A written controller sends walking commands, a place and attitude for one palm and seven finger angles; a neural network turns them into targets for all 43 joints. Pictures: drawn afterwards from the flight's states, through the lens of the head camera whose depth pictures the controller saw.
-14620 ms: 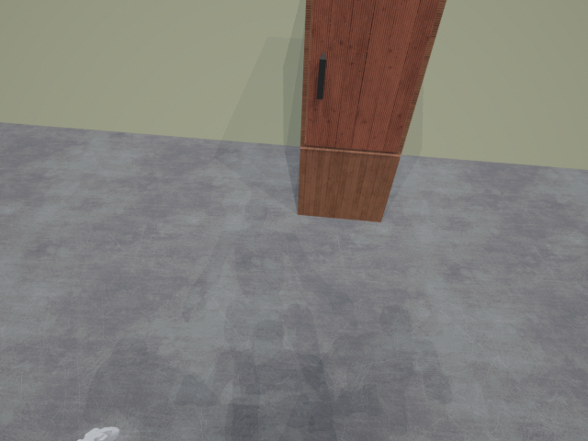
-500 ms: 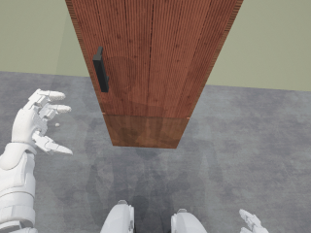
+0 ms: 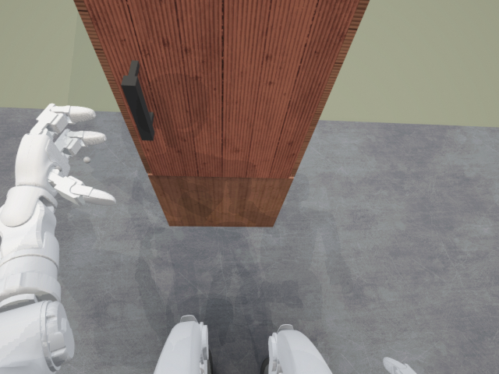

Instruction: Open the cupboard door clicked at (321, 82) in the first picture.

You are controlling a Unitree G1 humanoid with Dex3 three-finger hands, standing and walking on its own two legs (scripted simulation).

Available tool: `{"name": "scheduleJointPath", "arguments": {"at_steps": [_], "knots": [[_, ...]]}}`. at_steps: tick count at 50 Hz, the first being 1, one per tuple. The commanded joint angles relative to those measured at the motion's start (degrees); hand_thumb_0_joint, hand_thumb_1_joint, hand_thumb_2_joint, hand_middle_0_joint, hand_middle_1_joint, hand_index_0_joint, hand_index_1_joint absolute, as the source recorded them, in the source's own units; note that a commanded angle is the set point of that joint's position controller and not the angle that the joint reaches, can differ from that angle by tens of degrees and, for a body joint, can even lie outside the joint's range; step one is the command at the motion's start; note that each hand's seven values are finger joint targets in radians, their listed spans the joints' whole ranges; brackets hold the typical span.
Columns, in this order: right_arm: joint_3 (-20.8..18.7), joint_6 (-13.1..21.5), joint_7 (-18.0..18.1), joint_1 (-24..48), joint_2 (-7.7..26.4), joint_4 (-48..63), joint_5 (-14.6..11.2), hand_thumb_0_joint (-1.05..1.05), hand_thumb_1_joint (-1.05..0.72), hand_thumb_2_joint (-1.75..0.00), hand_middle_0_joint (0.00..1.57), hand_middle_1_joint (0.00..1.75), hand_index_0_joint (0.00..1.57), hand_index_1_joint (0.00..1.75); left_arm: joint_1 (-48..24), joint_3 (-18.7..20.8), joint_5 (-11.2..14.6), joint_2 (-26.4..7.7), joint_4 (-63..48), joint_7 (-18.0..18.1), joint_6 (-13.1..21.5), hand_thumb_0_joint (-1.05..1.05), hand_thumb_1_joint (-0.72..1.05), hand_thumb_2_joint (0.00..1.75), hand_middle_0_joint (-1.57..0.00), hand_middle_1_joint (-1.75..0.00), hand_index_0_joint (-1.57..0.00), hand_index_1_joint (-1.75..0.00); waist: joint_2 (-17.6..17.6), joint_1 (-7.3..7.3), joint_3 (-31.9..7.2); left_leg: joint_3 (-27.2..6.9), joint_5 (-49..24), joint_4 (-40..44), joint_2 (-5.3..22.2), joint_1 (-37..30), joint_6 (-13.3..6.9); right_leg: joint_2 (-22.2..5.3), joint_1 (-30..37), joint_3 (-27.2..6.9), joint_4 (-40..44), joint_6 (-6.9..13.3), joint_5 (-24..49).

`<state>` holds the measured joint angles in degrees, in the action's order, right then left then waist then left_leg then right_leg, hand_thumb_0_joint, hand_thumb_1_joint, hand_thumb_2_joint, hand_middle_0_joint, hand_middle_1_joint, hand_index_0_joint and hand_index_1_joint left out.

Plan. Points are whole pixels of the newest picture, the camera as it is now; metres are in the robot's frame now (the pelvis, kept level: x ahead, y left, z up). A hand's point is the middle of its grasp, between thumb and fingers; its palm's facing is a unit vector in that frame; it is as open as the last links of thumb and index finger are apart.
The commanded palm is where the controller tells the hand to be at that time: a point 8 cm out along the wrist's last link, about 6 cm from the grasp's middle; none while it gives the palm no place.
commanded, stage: move the hooked fingers beside the handle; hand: left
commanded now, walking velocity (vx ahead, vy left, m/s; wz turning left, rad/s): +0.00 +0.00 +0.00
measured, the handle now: (141, 103) +0.54 +0.19 +0.05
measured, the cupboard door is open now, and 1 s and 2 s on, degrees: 0 0 0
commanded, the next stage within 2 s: slide the fingers in behind the handle in 1.32 s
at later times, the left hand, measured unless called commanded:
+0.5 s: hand (108, 124) +0.50 +0.23 +0.05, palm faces +0.00 -1.00 -0.04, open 13.9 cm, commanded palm +0.49 +0.27 +0.04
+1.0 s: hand (95, 120) +0.50 +0.25 +0.04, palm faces +0.02 -1.00 -0.03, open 13.9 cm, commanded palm +0.49 +0.28 +0.04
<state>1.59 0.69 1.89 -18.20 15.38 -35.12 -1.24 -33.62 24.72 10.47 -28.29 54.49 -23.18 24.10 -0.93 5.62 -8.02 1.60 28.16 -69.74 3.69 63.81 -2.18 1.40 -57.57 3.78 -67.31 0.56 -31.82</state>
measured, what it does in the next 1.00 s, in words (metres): stands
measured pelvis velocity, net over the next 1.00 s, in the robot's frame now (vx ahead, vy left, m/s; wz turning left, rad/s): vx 0.00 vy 0.01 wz -0.03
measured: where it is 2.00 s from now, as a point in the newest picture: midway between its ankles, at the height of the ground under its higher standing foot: outside the picture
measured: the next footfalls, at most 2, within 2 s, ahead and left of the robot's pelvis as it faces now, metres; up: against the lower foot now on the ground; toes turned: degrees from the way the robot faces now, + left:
none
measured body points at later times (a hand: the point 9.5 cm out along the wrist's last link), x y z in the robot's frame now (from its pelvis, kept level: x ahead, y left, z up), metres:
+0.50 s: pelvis -0.01 -0.01 -0.02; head +0.14 +0.02 +0.40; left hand +0.49 +0.29 +0.05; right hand +0.01 -0.28 -0.12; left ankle +0.04 +0.10 -0.64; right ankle +0.00 -0.12 -0.64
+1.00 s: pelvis +0.00 +0.01 -0.01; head +0.16 +0.04 +0.41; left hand +0.50 +0.31 +0.05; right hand +0.01 -0.27 -0.12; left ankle +0.04 +0.10 -0.64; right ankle +0.00 -0.12 -0.63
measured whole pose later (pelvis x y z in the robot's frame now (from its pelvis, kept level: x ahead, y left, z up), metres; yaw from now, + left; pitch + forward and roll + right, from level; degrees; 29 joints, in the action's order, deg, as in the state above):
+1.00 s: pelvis +0.00 +0.01 -0.01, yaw -2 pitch +27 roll -6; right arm 3.0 -3.7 0.7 -20.1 15.6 -35.7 -0.2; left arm -49.8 27.8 5.8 -37.4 65.4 -22.2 22.7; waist -1.6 10.0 -7.4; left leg 0.5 28.9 -73.5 4.8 71.8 -2.6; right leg 2.6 -64.6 4.6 -69.1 0.2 -31.5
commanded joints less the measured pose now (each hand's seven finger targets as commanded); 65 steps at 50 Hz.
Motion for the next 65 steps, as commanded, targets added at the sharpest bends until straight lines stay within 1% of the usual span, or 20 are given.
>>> {"name": "scheduleJointPath", "arguments": {"at_steps": [1,4,9,11,14,21,24,30,33,36,38,42,46,51,54,57,60,62,63,65], "knots": [[-4.27,0.81,0.65,-6.49,10.56,3.11,0.18,0.00,-0.90,-0.90,0.20,0.30,0.20,0.30,-23.28,2.35,1.11,-15.82,-10.65,-0.68,6.09,0.00,-0.50,0.30,-0.30,-1.20,-0.30,-1.20,-7.54,0.35,-26.46,-5.82,-21.20,6.90,-1.01,-28.20,0.71,1.47,1.43,-1.82,8.02,1.21,16.85],[-3.92,0.33,0.97,-7.19,10.86,2.28,0.11,0.00,-0.90,-0.90,0.20,0.30,0.20,0.30,-26.86,2.59,0.70,-17.29,-5.46,-1.15,4.95,0.00,-0.50,0.30,-0.30,-1.20,-0.30,-1.20,-5.43,1.71,-23.59,-5.71,-17.62,6.04,-1.13,-23.77,0.10,1.60,0.91,-2.11,8.10,1.08,15.09],[-3.45,-0.32,1.06,-7.86,11.15,2.30,0.22,0.00,-0.90,-0.90,0.20,0.30,0.20,0.30,-32.63,1.74,-0.62,-18.76,-2.44,-0.66,3.56,0.00,-0.50,0.30,-0.30,-1.20,-0.30,-1.20,-7.34,2.86,-23.60,-5.88,-16.11,4.98,-1.11,-22.37,-0.12,1.63,-1.79,-2.28,7.64,1.07,13.55],[-3.40,-0.45,1.12,-8.15,11.56,2.26,0.45,0.00,-0.90,-0.90,0.20,0.30,0.20,0.30,-33.99,4.20,-1.00,-22.43,-3.02,-0.08,3.99,0.00,-0.50,0.30,-0.30,-1.20,-0.30,-1.20,-8.38,2.32,-26.57,-5.80,-17.37,4.36,-0.96,-22.74,-0.04,1.64,-0.85,-2.59,7.15,1.00,14.29],[-3.34,-0.55,0.80,-8.76,11.27,2.09,0.79,0.00,-0.90,-0.90,0.20,0.30,0.20,0.30,-36.66,3.73,-1.28,-22.14,-4.81,0.45,4.97,0.00,-0.50,0.30,-0.30,-1.20,-0.30,-1.20,-10.67,2.63,-30.41,-6.03,-20.77,3.28,-0.91,-24.99,0.01,1.79,-1.17,-2.53,6.04,1.15,16.47],[-2.83,-2.00,0.50,-10.44,11.93,2.00,0.76,0.00,-0.90,-0.90,0.20,0.30,0.20,0.30,-37.08,3.82,-3.26,-24.17,2.55,0.88,1.58,0.00,-0.50,0.30,-0.30,-1.20,-0.30,-1.20,-8.30,3.80,-27.17,-5.90,-18.75,2.90,-0.67,-20.24,-0.28,1.93,-1.61,-2.38,6.35,0.63,15.92],[-2.58,-2.12,0.57,-11.11,12.02,1.88,1.02,0.00,-0.90,-0.90,0.20,0.30,0.20,0.30,-41.74,3.46,-3.55,-24.60,2.49,1.50,1.43,0.00,-0.50,0.30,-0.30,-1.20,-0.30,-1.20,-7.93,5.30,-26.40,-6.26,-17.79,2.28,-0.47,-19.02,-0.54,2.09,-3.16,-2.24,6.02,0.61,14.89],[-2.64,-2.65,0.20,-12.26,12.29,1.83,1.36,0.00,-0.90,-0.90,0.20,0.30,0.20,0.30,-41.18,5.26,-4.14,-27.05,1.50,1.69,2.68,0.00,-0.50,0.30,-0.30,-1.20,-0.30,-1.20,-10.52,4.22,-31.38,-6.39,-20.87,1.73,-0.32,-21.65,-0.23,2.22,-2.75,-2.27,5.34,0.80,16.46],[-2.61,-3.07,-0.03,-12.09,12.21,1.72,1.30,0.00,-0.90,-0.90,0.20,0.30,0.20,0.30,-41.24,4.29,-4.07,-26.22,0.97,1.01,1.89,0.00,-0.50,0.30,-0.30,-1.20,-0.30,-1.20,-10.92,4.67,-30.89,-6.28,-20.14,2.02,-0.28,-21.47,-0.32,2.25,-2.49,-2.26,5.86,0.67,16.36],[-2.71,-3.53,-0.04,-12.43,12.39,1.88,1.23,0.00,-0.90,-0.90,0.20,0.30,0.20,0.30,-39.28,5.85,-3.79,-27.66,0.23,0.68,1.40,0.00,-0.50,0.30,-0.30,-1.20,-0.30,-1.20,-11.88,3.67,-31.98,-6.65,-22.21,2.54,-0.16,-23.46,-0.02,2.25,-2.40,-1.84,5.70,0.87,17.42],[-2.74,-3.56,-0.03,-12.37,12.22,1.77,1.12,0.00,-0.90,-0.90,0.20,0.30,0.20,0.30,-40.21,4.70,-3.65,-26.07,0.08,0.90,1.07,0.00,-0.50,0.30,-0.30,-1.20,-0.30,-1.20,-10.72,4.56,-30.33,-6.69,-20.68,2.75,-0.12,-22.86,-0.20,2.29,-3.14,-1.86,6.31,0.65,16.30],[-2.72,-3.47,0.07,-12.30,12.24,1.70,1.23,0.00,-0.90,-0.90,0.20,0.30,0.20,0.30,-40.29,7.94,-3.63,-29.98,-2.13,1.48,2.24,0.00,-0.50,0.30,-0.30,-1.20,-0.30,-1.20,-11.71,3.64,-32.12,-6.63,-22.59,2.76,-0.15,-23.47,-0.11,2.38,-1.25,-1.93,5.88,0.83,17.91],[-2.96,-3.60,-0.45,-11.98,11.88,1.40,1.31,0.00,-0.90,-0.90,0.20,0.30,0.20,0.30,-37.72,5.19,-3.57,-25.63,-1.89,1.09,2.90,0.00,-0.50,0.30,-0.30,-1.20,-0.30,-1.20,-14.01,3.50,-30.73,-7.35,-24.40,3.60,0.09,-27.83,0.57,2.46,-4.15,-1.18,6.37,1.14,17.37],[-3.06,-4.02,-0.27,-11.94,12.35,1.48,1.17,0.00,-0.90,-0.90,0.20,0.30,0.20,0.30,-37.48,1.26,-2.96,-20.65,2.81,-0.02,0.70,0.00,-0.50,0.30,-0.30,-1.20,-0.30,-1.20,-10.14,5.71,-25.09,-7.94,-20.86,4.36,0.07,-25.70,0.26,2.36,-7.25,-0.45,7.13,0.88,14.93],[-2.95,-3.79,0.02,-12.02,12.60,1.64,1.27,0.00,-0.90,-0.90,0.20,0.30,0.20,0.30,-40.08,2.61,-2.71,-22.43,2.06,0.41,1.43,0.00,-0.50,0.30,-0.30,-1.20,-0.30,-1.20,-9.35,5.76,-25.29,-8.15,-19.83,3.80,-0.06,-24.47,0.11,2.31,-7.63,-0.53,6.31,1.13,14.30],[-3.34,-3.58,-0.26,-11.62,12.24,1.58,1.91,0.00,-0.90,-0.90,0.20,0.30,0.20,0.30,-42.08,2.49,-3.03,-21.76,-3.87,1.48,4.26,0.00,-0.50,0.30,-0.30,-1.20,-0.30,-1.20,-14.72,4.50,-31.23,-9.56,-24.23,4.22,0.32,-32.04,1.21,2.11,-9.37,-0.13,5.49,1.53,14.62],[-3.50,-3.75,-0.66,-11.58,12.09,1.25,2.04,0.00,-0.90,-0.90,0.20,0.30,0.20,0.30,-41.49,3.77,-2.90,-22.46,-6.17,2.48,5.49,0.00,-0.50,0.30,-0.30,-1.20,-0.30,-1.20,-16.53,3.68,-34.51,-10.26,-28.85,4.10,0.62,-36.01,1.80,2.24,-9.09,-0.03,5.26,1.59,16.02],[-3.30,-4.16,-0.76,-11.24,11.96,1.08,1.77,0.00,-0.90,-0.90,0.20,0.30,0.20,0.30,-39.41,3.04,-3.15,-21.08,-1.53,2.68,4.03,0.00,-0.50,0.30,-0.30,-1.20,-0.30,-1.20,-12.94,4.50,-30.37,-9.67,-24.97,4.44,0.41,-32.09,1.36,2.29,-8.28,0.02,6.12,1.32,15.11],[-3.09,-4.31,-0.71,-11.42,12.18,1.22,1.74,0.00,-0.90,-0.90,0.20,0.30,0.20,0.30,-39.20,3.88,-3.46,-22.65,-0.42,2.83,3.22,0.00,-0.50,0.30,-0.30,-1.20,-0.30,-1.20,-12.14,4.33,-29.44,-9.23,-23.65,4.42,0.20,-29.63,1.06,2.29,-7.03,-0.05,6.03,1.24,14.96],[-2.87,-4.68,-0.59,-11.51,12.28,1.73,1.62,0.00,-0.90,-0.90,0.20,0.30,0.20,0.30,-39.01,3.74,-4.16,-23.27,0.49,2.96,2.14,0.00,-0.50,0.30,-0.30,-1.20,-0.30,-1.20,-12.62,4.18,-29.08,-9.04,-24.18,4.65,0.15,-29.33,1.03,2.21,-6.93,-0.08,5.95,1.26,15.32]]}}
